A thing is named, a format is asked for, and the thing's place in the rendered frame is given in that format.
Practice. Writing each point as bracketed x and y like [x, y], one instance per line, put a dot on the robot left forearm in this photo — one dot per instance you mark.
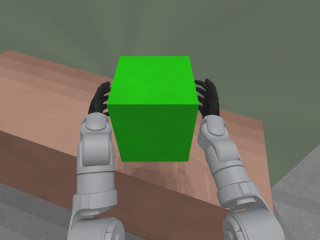
[95, 191]

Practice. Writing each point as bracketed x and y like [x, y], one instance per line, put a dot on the right robot upper arm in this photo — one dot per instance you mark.
[251, 224]

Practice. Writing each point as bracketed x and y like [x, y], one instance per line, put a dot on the pedestal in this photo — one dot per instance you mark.
[42, 106]

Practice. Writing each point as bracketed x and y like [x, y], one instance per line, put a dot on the robot left hand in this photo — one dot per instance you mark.
[96, 105]

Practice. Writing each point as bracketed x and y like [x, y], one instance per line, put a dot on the robot right forearm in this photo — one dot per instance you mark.
[235, 189]

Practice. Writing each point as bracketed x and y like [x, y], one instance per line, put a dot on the robot right hand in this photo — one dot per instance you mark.
[210, 101]

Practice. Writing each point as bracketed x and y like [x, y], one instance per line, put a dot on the left robot upper arm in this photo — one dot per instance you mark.
[103, 228]

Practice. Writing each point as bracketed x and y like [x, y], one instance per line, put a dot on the carton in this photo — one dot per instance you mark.
[153, 107]

